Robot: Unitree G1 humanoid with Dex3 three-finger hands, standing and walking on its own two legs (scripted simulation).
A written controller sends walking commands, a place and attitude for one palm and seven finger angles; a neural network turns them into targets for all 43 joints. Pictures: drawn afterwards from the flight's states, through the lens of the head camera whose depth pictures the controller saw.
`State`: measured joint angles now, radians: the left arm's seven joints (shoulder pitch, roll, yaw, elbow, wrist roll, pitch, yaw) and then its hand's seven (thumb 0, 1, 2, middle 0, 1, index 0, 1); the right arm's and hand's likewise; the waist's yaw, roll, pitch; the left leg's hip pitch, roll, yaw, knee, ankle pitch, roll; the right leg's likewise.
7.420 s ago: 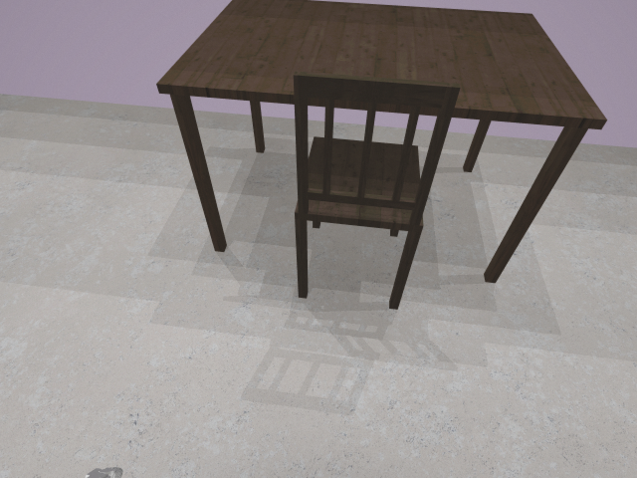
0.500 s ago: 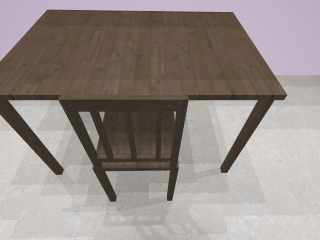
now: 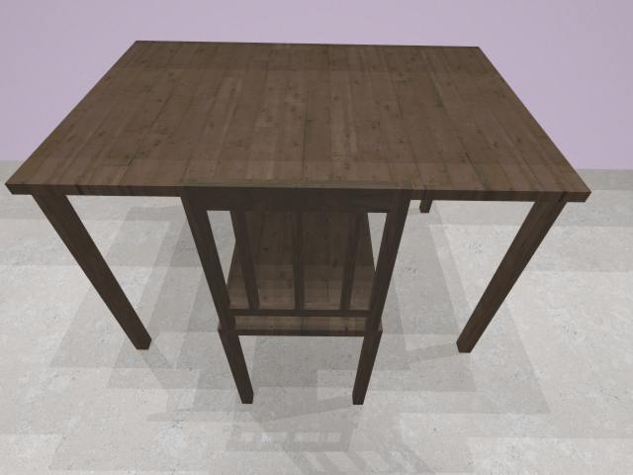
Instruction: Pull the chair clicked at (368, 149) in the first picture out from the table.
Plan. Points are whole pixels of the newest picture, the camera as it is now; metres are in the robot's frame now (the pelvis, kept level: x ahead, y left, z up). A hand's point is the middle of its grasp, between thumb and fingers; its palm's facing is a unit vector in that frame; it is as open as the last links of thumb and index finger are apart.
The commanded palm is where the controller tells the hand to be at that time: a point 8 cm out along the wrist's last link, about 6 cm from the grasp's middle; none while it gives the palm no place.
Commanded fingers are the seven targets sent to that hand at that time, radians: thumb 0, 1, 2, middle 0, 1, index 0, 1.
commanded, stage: come to a stop and stand still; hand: left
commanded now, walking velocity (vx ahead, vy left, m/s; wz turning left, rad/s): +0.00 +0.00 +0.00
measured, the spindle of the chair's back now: (298, 263) +0.50 +0.07 -0.08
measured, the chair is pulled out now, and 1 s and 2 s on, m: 0.00 0.00 0.00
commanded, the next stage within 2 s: look again from close up in 0.32 s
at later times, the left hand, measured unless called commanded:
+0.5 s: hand out of the picture -0.02 +0.18 -0.16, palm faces +0.04 -0.98 -0.17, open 7.4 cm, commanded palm none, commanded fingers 0.00 0.90 0.90 -0.20 -0.30 -0.20 -0.30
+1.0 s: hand out of the picture +0.02 +0.17 -0.16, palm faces +0.04 -0.98 -0.19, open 7.3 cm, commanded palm none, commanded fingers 0.00 0.90 0.90 -0.20 -0.30 -0.20 -0.30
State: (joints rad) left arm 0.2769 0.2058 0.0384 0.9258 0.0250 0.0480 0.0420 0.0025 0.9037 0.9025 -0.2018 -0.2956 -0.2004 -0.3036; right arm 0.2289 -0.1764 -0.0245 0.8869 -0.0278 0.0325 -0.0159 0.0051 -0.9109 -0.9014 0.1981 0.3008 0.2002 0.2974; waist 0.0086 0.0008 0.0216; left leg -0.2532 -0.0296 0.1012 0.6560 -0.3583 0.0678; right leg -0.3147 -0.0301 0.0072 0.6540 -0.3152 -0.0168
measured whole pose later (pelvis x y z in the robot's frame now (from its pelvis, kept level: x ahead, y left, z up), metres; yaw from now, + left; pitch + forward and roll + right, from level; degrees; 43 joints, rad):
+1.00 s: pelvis +0.02 +0.00 +0.02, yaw +1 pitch -2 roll +0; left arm 0.30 0.14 -0.01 1.10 0.02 -0.01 0.05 0.01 0.92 0.90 -0.20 -0.30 -0.20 -0.30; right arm 0.27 -0.16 0.02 1.12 -0.01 -0.02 -0.03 0.01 -0.92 -0.90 0.20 0.30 0.20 0.30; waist 0.00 -0.01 0.02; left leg -0.13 -0.05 0.08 0.40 -0.25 0.07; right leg -0.20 -0.02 0.03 0.43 -0.21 0.02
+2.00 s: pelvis +0.04 -0.01 +0.02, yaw +1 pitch -1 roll +0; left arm 0.33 0.12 -0.01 1.12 0.02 -0.02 0.05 0.00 0.91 0.90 -0.20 -0.30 -0.20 -0.30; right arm 0.30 -0.12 0.02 1.15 -0.01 -0.03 -0.04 0.00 -0.91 -0.90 0.20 0.30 0.20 0.30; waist 0.00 -0.01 0.02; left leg -0.10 -0.03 0.08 0.39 -0.27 0.05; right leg -0.18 0.00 0.03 0.44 -0.23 0.01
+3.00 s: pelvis +0.04 -0.01 +0.02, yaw +1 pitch -1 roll +0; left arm 0.34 0.12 -0.01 1.12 0.02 -0.02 0.05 0.00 0.90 0.90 -0.20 -0.30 -0.20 -0.30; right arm 0.31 -0.11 0.02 1.15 -0.01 -0.03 -0.04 0.00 -0.91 -0.90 0.20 0.30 0.20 0.30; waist 0.00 -0.02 0.02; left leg -0.10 -0.03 0.07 0.39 -0.27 0.04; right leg -0.17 0.00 0.02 0.42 -0.23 0.00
